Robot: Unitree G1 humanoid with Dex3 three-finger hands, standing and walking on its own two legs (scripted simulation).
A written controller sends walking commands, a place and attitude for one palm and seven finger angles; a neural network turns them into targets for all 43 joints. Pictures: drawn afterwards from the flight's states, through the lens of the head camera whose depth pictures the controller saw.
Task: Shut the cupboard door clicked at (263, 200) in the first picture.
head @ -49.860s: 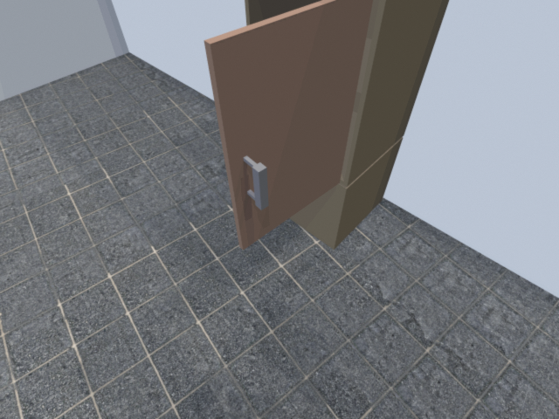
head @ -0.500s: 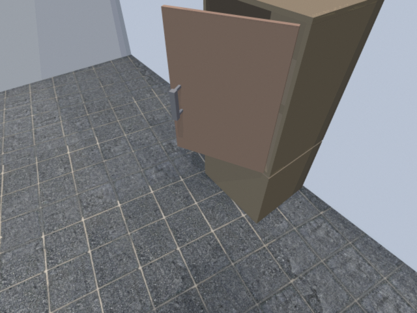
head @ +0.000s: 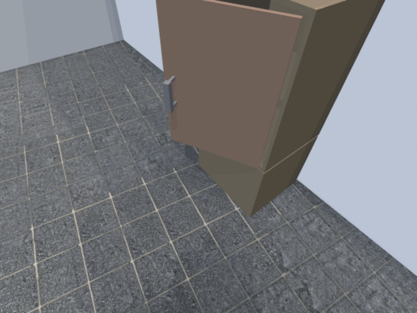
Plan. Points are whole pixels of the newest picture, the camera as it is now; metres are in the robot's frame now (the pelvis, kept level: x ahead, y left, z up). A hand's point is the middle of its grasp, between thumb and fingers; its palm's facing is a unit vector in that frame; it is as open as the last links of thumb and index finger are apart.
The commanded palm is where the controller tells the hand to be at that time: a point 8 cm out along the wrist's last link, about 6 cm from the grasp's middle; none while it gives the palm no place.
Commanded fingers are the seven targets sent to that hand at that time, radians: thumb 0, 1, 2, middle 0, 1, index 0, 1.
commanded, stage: look to check the result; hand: left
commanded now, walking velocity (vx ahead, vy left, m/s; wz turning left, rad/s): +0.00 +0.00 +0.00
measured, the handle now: (171, 94) +0.84 +0.18 -0.07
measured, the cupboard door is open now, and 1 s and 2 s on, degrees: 28 28 28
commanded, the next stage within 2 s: turn to face it in 0.38 s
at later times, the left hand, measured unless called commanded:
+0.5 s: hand out of the picture -0.03 +0.15 -0.18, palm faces +0.04 -0.98 -0.17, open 7.4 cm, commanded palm none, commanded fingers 0.00 0.90 0.90 -0.20 -0.30 -0.20 -0.30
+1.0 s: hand out of the picture +0.05 +0.18 -0.18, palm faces -0.15 -0.95 -0.25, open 7.4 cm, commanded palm none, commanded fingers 0.00 0.90 0.90 -0.20 -0.30 -0.20 -0.30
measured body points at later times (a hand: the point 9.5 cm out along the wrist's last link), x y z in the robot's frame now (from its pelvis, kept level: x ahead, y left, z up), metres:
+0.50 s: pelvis +0.01 -0.01 +0.00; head +0.02 +0.00 +0.45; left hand -0.03 +0.20 -0.16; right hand +0.02 -0.23 -0.16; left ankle +0.08 +0.10 -0.74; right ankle -0.08 -0.10 -0.74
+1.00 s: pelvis -0.01 -0.01 -0.01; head +0.04 -0.03 +0.44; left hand +0.06 +0.23 -0.16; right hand -0.02 -0.25 -0.17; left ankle +0.08 +0.10 -0.74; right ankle -0.07 -0.09 -0.71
